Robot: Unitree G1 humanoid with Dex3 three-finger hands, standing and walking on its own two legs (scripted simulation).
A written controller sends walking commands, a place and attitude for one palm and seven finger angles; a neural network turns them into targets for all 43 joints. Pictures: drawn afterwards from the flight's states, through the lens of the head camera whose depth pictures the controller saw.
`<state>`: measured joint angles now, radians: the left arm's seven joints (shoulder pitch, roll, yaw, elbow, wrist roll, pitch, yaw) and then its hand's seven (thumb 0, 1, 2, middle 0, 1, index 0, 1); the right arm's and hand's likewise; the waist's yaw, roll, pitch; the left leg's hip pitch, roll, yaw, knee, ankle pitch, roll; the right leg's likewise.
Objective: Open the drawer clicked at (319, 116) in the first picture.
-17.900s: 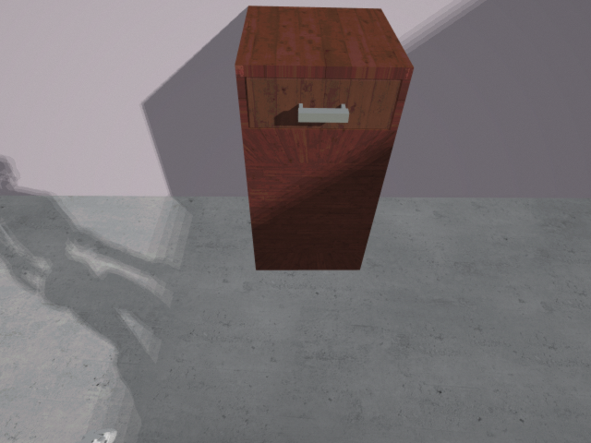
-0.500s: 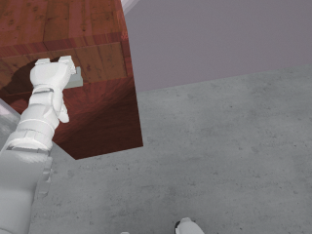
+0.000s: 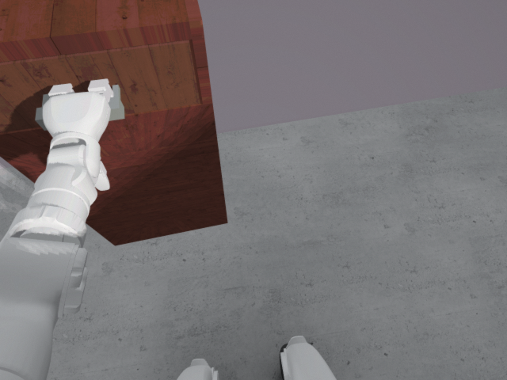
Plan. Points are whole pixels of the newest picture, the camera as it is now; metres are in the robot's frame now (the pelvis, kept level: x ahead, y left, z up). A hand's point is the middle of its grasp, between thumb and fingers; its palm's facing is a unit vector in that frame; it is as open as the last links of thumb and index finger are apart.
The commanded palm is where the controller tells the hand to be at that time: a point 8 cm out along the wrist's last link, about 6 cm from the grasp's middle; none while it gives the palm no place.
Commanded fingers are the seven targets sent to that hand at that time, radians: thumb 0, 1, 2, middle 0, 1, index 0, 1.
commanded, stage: lower the fingers behind the handle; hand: left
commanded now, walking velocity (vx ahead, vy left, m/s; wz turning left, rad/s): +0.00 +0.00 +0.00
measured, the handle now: (82, 104) +0.57 +0.25 +0.04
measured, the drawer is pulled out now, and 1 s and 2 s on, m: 0.00 0.00 0.04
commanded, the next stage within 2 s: close the thumb around the handle in 0.46 s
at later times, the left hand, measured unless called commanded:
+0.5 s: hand (93, 137) +0.51 +0.23 +0.02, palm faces -0.06 +0.01 -1.00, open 14.0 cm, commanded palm +0.50 +0.22 +0.06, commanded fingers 0.00 -0.50 0.30 -0.30 -1.20 -0.30 -1.20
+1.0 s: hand (92, 136) +0.52 +0.23 +0.02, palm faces -0.05 +0.01 -1.00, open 8.9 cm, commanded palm +0.50 +0.23 +0.06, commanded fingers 0.00 0.79 0.85 -0.39 -1.34 -0.39 -1.34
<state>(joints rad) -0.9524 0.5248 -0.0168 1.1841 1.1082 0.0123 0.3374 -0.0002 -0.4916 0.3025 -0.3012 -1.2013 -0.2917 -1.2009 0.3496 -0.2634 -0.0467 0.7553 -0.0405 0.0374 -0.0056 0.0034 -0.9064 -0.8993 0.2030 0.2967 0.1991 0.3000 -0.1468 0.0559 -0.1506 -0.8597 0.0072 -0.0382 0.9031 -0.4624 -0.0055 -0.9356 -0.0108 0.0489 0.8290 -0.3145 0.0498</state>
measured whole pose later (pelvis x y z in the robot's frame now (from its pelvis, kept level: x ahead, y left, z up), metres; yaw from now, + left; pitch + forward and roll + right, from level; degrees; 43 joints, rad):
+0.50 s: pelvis -0.01 +0.00 -0.01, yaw +0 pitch +25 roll -1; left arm -0.98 0.55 -0.01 1.19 1.10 0.01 0.32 0.00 -0.49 0.30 -0.30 -1.20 -0.28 -1.20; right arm 0.35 -0.28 -0.04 0.74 -0.03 0.04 -0.01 0.00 -0.91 -0.90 0.20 0.30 0.20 0.30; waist -0.16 0.06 -0.15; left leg -0.92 0.01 -0.04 0.95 -0.47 0.00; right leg -0.99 -0.01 0.05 0.87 -0.32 0.05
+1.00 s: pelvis -0.01 +0.00 -0.01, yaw +0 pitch +25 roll -1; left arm -0.97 0.55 -0.01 1.17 1.10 0.01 0.33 0.00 0.26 0.63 -0.35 -1.29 -0.33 -1.28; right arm 0.35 -0.27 -0.04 0.74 -0.03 0.05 -0.01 0.00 -0.91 -0.90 0.20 0.30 0.20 0.30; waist -0.15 0.06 -0.15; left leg -0.91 0.01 -0.03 0.95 -0.48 0.00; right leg -0.99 -0.01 0.06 0.87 -0.32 0.05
